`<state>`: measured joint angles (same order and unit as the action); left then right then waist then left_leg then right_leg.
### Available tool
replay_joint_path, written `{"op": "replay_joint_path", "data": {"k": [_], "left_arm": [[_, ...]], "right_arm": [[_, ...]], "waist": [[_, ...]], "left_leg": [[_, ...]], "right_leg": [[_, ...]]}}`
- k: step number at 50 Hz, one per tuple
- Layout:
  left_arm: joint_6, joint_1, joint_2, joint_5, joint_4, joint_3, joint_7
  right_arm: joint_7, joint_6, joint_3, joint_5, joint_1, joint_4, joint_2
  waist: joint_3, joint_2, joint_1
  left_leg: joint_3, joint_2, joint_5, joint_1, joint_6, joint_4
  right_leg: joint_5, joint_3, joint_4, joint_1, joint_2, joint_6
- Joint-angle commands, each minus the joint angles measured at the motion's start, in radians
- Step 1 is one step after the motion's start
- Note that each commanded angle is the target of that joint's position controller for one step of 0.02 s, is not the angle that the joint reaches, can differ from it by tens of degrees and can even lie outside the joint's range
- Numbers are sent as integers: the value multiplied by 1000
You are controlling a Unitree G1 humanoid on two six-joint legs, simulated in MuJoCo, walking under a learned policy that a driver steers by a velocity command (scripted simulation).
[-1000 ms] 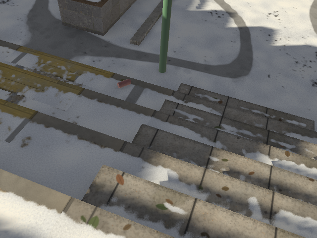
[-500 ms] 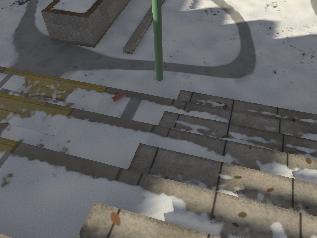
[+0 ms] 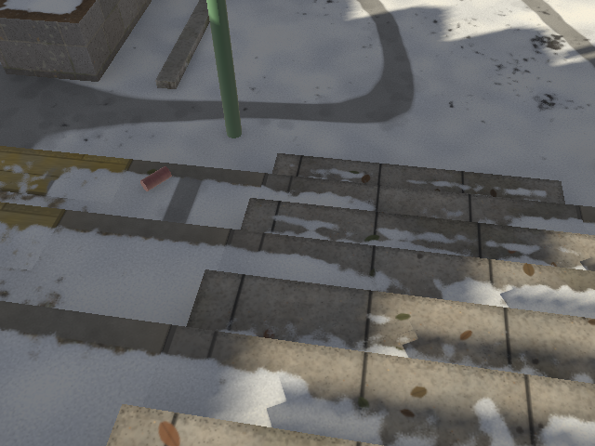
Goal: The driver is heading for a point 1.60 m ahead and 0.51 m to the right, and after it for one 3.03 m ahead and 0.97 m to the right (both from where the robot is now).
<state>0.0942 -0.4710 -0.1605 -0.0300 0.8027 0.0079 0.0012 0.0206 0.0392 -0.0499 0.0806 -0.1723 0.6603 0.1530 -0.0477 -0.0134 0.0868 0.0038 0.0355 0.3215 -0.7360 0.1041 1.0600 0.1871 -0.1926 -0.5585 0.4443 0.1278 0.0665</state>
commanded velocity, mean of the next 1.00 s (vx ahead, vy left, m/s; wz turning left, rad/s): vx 0.00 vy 0.00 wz -0.57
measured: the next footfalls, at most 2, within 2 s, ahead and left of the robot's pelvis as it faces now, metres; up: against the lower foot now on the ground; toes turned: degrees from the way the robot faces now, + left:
left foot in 0.12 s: +0.08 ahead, +0.14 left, +0.00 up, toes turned -6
right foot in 0.88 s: +0.06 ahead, -0.15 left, +0.00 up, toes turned -38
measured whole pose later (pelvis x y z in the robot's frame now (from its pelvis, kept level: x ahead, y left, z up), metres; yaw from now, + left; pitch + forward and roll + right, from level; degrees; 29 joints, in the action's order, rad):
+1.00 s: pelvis +0.07 -0.03 +0.00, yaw -35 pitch +4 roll -1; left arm 0.11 -0.23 -0.25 -0.03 0.72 -0.09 0.06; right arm -0.05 -0.10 0.07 0.05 -0.24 0.80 0.25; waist -0.05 0.00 -0.05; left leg -0.06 0.09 0.65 -0.42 0.05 1.04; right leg 0.21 0.06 -0.49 0.35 0.01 0.05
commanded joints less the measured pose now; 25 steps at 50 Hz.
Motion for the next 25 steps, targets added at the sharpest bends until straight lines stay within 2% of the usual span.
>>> {"op": "replay_joint_path", "data": {"k": [1, 2, 3, 4, 5, 6, 7, 8, 9, 10, 11, 12, 13, 14, 15, 16, 18, 21, 22, 25], "left_arm": [[12, 116, -225, 5, -139, -68, 2], [5, 130, -223, 10, -151, -71, 0], [-6, 157, -226, 15, -152, -74, 2], [-11, 135, -217, 10, -141, -70, 6], [-12, 60, -160, 2, -121, -54, 1], [-9, -31, -42, 39, -114, -25, -3], [-35, 81, 24, 24, -249, -11, -17], [-59, 186, -55, -27, -231, -36, -31], [-78, 161, -64, -39, -187, -39, -45], [-83, 110, -107, -40, -149, -50, -48], [-78, 67, -105, -48, -138, -47, -44], [-74, -5, -91, -77, -121, -29, -15], [-75, -36, -89, -75, -110, -23, 9], [-75, -15, -105, -61, -112, -17, 29], [-72, 29, -111, -44, -123, -9, 44], [-69, 72, -109, -29, -143, -1, 53], [-68, 132, -117, -17, -169, 3, 54], [-70, 189, -132, -28, -185, -1, 46], [-66, 205, -145, -37, -181, -9, 45], [-66, 223, -102, -44, -170, 0, 57]], "right_arm": [[-1, -13, 40, -26, 9, -67, 86], [-8, -19, 50, -45, -5, -65, 98], [-13, -27, 65, -66, -44, -56, 114], [-17, -35, 94, -79, -107, -40, 155], [-23, -40, 123, -78, -168, -23, 199], [-43, -50, 135, -72, -238, -21, 223], [-47, -64, 150, -4, -340, -16, 270], [-40, -65, 136, 54, -397, 23, 211], [-18, -61, 129, 15, -338, 27, 174], [3, -64, 107, -31, -210, -3, 119], [10, -76, 97, -57, -175, 2, 97], [6, -97, 91, -40, -107, -1, 93], [-5, -110, 96, -18, -48, -6, 135], [-22, -120, 101, -12, -19, -10, 161], [-37, -128, 103, -10, -44, 5, 177], [-48, -133, 102, -6, -93, 29, 190], [-51, -144, 91, 4, -188, 78, 185], [-37, -150, 79, 6, -248, 119, 181], [-32, -152, 79, 5, -239, 120, 186], [-37, -149, 86, 6, -252, 148, 199]], "waist": [[-17, -115, -64], [-31, -124, -63], [-47, -125, -88], [-78, -124, -115], [-123, -82, -122], [-186, 32, -109], [-65, 300, -165], [68, 17, -216], [30, 33, -169], [-14, 112, -116], [-29, 173, -70], [-49, 176, 9], [-53, 147, 31], [-46, 103, 9], [-30, 77, -35], [-19, 65, -73], [-4, 63, -125], [-21, 100, -151], [-32, 98, -148], [-37, 97, -154]], "left_leg": [[8, -58, 19, 232, -42, -283], [22, -67, 4, 261, -57, -417], [9, -82, -51, 335, -81, -566], [9, -75, -107, 506, -120, -660], [81, 11, -175, 712, -183, -731], [216, 187, -432, 922, -297, -709], [686, 484, -526, 1095, -633, -745], [649, 516, -593, 1067, -578, -797], [478, 436, -598, 977, -488, -754], [322, 347, -545, 817, -407, -726], [207, 259, -562, 653, -337, -696], [122, 214, -564, 446, -320, -706], [75, 182, -492, 308, -332, -740], [46, 164, -364, 268, -343, -769], [37, 160, -256, 303, -344, -786], [45, 175, -227, 366, -347, -787], [57, 215, -307, 517, -362, -766], [56, 263, -475, 668, -384, -741], [43, 265, -497, 692, -383, -742], [19, 285, -463, 753, -384, -768]], "right_leg": [[237, -415, 291, -25, -261, 189], [136, -439, 265, -97, -273, 195], [30, -447, 228, -131, -275, 205], [-47, -451, 194, -96, -262, 198], [33, -411, 118, -27, -205, 143], [240, -269, -43, 99, -101, 69], [503, -90, -309, 705, 124, -76], [411, -102, -470, 911, 53, -129], [305, -61, -594, 889, 43, -155], [221, -7, -729, 801, 28, -169], [149, 54, -956, 728, 41, -157], [96, 138, -1190, 616, 19, -147], [51, 174, -1326, 540, 14, -148], [2, 177, -1358, 524, 3, -156], [-31, 169, -1364, 566, -14, -162], [-66, 147, -1357, 614, -34, -163], [-139, 90, -1292, 724, -64, -158], [-187, 66, -1168, 802, -83, -154], [-197, 62, -1098, 785, -95, -153], [-220, 94, -832, 760, -166, -149]]}}
Velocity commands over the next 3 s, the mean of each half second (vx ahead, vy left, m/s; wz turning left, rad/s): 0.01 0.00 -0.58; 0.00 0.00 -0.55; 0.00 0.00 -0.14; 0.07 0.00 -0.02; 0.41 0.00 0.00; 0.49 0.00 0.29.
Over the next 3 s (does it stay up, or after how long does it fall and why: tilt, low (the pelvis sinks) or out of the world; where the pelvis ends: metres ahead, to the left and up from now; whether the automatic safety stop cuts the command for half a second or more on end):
stays up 0.48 -0.35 -0.20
